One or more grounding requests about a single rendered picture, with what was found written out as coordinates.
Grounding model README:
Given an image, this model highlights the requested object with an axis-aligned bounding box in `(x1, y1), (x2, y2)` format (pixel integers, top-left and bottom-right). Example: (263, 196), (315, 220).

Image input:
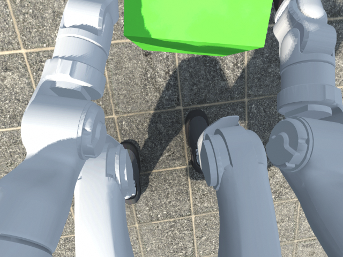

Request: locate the right robot hand
(273, 0), (284, 11)

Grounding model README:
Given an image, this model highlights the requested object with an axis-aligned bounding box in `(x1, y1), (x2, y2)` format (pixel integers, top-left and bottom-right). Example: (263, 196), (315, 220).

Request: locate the robot right upper arm
(266, 116), (343, 257)

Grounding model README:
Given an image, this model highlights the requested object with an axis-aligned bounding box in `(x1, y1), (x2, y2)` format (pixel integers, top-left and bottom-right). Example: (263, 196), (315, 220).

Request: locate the left robot forearm
(21, 0), (119, 145)

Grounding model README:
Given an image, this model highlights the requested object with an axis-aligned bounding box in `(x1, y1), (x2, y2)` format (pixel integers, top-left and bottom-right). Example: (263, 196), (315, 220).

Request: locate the carton
(124, 0), (273, 57)

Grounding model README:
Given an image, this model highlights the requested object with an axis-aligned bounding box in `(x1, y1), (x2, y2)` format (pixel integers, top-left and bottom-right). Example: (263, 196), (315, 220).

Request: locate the right robot thigh
(200, 126), (282, 257)

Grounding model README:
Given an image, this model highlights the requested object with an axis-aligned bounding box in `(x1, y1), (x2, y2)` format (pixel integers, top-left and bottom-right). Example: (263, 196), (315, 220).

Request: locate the robot left upper arm
(0, 94), (107, 257)

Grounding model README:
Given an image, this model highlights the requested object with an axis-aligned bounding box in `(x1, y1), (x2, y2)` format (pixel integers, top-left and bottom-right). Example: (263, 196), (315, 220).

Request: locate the right robot forearm
(273, 0), (343, 124)

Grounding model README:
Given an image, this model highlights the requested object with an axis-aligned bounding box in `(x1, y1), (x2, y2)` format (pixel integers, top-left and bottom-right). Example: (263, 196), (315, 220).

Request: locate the robot right foot
(185, 109), (209, 173)

